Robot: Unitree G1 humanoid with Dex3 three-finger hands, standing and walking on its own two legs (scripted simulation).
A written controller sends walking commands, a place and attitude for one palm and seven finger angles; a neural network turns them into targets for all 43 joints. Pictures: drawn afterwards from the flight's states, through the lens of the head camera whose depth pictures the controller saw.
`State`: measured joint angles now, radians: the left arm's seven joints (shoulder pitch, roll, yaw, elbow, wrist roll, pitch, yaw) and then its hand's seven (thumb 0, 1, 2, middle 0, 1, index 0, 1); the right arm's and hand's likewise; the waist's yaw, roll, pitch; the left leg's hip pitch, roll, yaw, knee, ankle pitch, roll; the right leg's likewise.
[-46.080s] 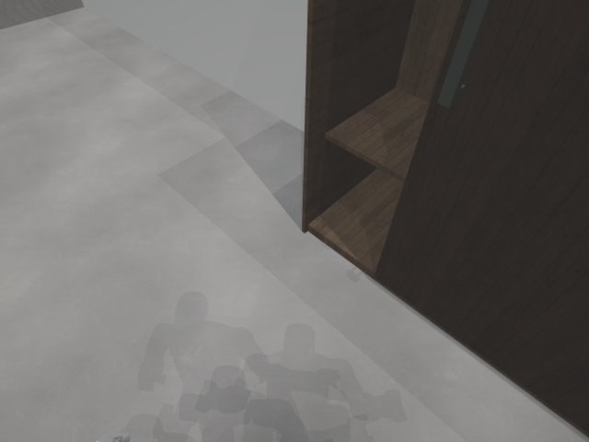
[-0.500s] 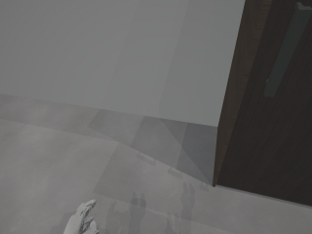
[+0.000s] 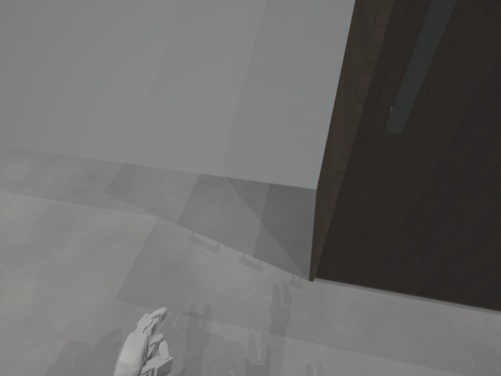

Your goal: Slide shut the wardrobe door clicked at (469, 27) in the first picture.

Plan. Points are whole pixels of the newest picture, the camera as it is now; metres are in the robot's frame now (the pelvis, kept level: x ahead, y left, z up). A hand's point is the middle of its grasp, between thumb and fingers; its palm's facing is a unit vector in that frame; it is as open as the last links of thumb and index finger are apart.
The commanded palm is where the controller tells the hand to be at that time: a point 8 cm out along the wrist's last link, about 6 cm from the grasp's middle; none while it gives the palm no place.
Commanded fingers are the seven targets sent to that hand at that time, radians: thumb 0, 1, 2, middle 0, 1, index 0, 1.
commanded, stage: stop stepping back and stand still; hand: right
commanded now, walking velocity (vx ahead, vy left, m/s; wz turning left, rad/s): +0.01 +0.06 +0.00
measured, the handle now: (413, 66) +0.62 -0.26 +0.22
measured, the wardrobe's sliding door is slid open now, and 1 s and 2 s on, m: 0.00 0.00 0.00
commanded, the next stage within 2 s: let the arm hang, fingers relaxed in 0.02 s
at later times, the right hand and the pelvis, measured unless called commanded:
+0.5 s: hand out of the picture +0.02 -0.21 -0.17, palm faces +0.04 +0.98 -0.18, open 7.0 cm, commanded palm none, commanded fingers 0.00 -0.90 -0.90 0.20 0.30 0.20 0.30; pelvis -0.02 -0.02 +0.00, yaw -3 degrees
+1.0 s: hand out of the picture +0.05 -0.30 -0.13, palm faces +0.01 +0.93 -0.37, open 7.4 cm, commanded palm none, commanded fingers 0.00 -0.90 -0.90 0.20 0.30 0.20 0.30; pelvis -0.02 -0.04 +0.02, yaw -1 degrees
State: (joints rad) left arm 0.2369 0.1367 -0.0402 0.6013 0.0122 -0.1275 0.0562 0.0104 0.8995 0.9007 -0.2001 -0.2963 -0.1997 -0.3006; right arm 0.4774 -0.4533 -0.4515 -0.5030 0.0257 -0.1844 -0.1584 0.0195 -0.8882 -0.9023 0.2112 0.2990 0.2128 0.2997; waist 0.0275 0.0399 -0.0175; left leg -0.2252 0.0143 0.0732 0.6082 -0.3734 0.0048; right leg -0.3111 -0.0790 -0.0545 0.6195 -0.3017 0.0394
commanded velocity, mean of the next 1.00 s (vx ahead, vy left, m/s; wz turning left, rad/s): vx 0.00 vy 0.00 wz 0.00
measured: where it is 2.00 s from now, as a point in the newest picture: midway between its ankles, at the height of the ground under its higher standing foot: outside the picture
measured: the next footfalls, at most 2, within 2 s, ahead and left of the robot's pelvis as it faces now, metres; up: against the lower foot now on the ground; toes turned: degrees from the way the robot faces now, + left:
none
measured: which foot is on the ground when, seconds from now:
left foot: down 0.00-1.00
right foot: down 0.00-1.00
